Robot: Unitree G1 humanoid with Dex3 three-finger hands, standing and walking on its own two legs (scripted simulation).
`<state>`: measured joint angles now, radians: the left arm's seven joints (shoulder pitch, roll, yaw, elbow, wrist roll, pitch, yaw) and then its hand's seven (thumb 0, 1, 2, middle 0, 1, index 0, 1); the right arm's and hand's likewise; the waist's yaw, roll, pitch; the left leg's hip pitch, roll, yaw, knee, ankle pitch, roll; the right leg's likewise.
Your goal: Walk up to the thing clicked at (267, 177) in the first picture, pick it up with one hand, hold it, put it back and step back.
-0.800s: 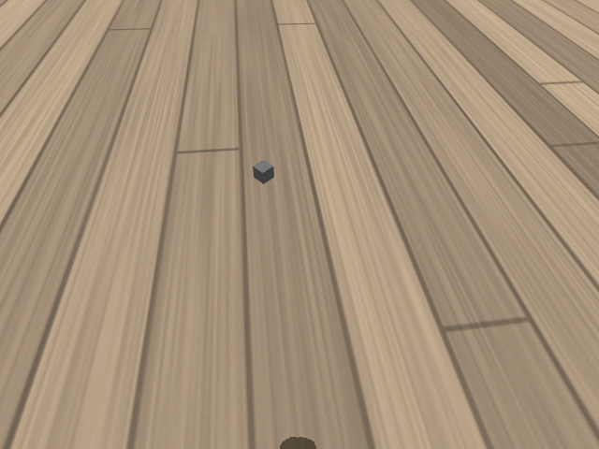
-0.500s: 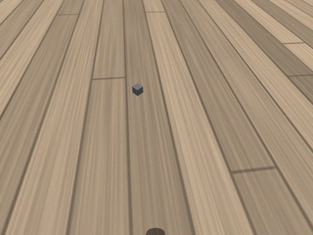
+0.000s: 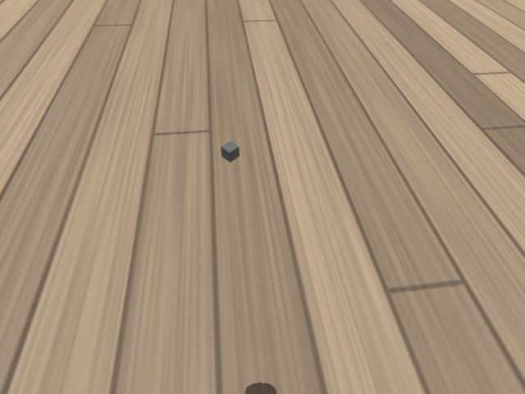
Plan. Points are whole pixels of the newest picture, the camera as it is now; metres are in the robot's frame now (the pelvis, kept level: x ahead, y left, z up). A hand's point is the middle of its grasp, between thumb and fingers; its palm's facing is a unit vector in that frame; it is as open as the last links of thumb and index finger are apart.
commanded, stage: stand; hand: left
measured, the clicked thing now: (230, 151) +1.47 +0.17 -0.75
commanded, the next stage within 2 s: walk up in 0.32 s
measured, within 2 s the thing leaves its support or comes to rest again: neither
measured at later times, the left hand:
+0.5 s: hand out of the picture +0.09 +0.26 -0.15, palm faces -0.03 -0.93 -0.38, open 7.4 cm
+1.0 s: hand (140, 371) +0.21 +0.23 -0.18, palm faces +0.07 -0.93 -0.37, open 7.4 cm
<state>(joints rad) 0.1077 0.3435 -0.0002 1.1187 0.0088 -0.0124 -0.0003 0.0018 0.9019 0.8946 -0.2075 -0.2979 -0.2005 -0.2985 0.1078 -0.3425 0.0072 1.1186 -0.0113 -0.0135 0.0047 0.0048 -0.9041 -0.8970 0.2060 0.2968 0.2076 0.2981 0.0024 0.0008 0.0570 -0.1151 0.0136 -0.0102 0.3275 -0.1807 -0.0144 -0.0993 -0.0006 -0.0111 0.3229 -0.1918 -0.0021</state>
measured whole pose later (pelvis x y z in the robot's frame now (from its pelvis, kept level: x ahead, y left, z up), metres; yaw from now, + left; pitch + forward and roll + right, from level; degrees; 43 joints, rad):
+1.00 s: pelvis +0.23 -0.05 -0.03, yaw +2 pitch -2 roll +0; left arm 0.36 0.41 0.06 0.94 0.00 -0.06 -0.03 0.00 0.90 0.89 -0.21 -0.30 -0.20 -0.30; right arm 0.13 -0.36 -0.07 0.91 -0.04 -0.02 0.09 0.01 -0.91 -0.90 0.20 0.30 0.21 0.30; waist 0.07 -0.02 0.11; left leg -0.43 0.00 0.06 0.56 -0.08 0.05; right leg 0.15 0.00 -0.12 0.41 -0.51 -0.02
